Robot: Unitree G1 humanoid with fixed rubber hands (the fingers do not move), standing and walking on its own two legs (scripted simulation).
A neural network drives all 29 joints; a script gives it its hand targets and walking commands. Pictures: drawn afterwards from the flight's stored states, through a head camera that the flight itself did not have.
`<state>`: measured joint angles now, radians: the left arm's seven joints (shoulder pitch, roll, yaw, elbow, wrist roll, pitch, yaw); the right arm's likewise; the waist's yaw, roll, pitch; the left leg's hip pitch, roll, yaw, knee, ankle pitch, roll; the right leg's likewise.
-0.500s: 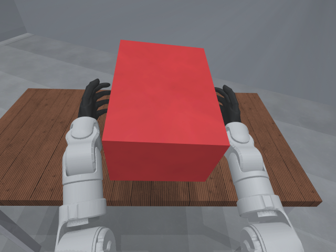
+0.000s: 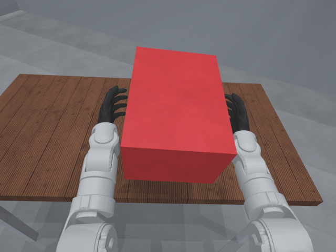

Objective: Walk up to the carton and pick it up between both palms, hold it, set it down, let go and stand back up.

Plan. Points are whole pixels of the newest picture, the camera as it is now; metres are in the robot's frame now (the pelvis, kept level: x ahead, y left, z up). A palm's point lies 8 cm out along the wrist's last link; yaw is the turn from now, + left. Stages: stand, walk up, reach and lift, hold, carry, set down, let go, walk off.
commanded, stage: set down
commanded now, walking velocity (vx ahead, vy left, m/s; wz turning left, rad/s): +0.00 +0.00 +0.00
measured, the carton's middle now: (173, 113) +0.43 -0.02 +0.10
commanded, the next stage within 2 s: none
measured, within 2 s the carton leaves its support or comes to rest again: neither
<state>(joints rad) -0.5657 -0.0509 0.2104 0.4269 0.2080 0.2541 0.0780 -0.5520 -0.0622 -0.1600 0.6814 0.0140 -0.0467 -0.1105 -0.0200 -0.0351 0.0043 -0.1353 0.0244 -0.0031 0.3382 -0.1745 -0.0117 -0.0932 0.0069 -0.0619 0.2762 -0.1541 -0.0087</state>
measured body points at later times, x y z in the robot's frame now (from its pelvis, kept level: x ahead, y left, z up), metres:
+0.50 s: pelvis +0.02 +0.00 +0.00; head +0.01 +0.01 +0.45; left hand +0.40 +0.14 +0.12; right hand +0.38 -0.18 +0.10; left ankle +0.01 +0.12 -0.75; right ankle +0.00 -0.11 -0.75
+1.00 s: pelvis +0.00 -0.01 +0.00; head +0.03 +0.00 +0.45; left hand +0.41 +0.12 +0.06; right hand +0.38 -0.20 +0.06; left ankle +0.01 +0.12 -0.75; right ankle +0.00 -0.11 -0.75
